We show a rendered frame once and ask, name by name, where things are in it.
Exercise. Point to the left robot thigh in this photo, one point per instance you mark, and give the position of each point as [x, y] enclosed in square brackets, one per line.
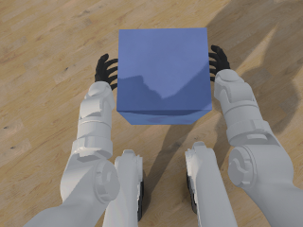
[122, 211]

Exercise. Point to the robot left foot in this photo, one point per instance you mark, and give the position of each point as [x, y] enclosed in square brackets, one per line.
[139, 212]

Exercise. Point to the robot right upper arm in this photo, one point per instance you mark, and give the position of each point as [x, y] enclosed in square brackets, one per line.
[265, 173]

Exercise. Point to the robot left hand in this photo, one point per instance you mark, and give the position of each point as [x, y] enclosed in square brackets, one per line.
[102, 74]

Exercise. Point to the robot right hand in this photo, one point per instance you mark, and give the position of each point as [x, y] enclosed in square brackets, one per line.
[221, 62]

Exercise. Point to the left robot forearm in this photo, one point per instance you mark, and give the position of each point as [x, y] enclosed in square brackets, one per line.
[94, 126]

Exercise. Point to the carton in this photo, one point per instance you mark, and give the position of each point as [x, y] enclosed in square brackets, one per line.
[163, 75]

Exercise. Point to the right robot forearm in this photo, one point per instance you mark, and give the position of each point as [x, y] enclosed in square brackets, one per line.
[245, 125]

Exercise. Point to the robot left upper arm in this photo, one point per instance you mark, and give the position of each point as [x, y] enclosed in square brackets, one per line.
[87, 189]

